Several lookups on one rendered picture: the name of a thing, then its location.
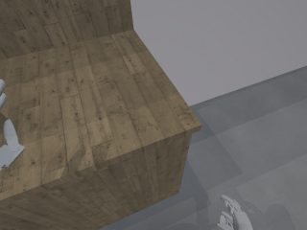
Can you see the counter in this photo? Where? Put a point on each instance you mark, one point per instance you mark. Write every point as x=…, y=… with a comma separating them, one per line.
x=105, y=132

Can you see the left robot hand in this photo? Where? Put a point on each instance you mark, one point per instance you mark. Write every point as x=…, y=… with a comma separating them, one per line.
x=10, y=152

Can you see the right robot hand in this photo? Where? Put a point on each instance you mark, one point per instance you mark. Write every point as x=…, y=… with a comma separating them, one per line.
x=239, y=219

